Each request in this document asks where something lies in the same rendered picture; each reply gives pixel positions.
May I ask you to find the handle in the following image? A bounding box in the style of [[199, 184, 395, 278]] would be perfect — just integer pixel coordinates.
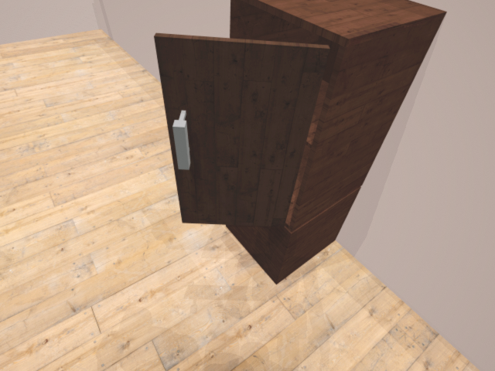
[[172, 111, 190, 170]]

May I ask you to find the cupboard door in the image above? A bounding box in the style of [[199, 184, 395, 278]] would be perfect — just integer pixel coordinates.
[[154, 33, 330, 227]]

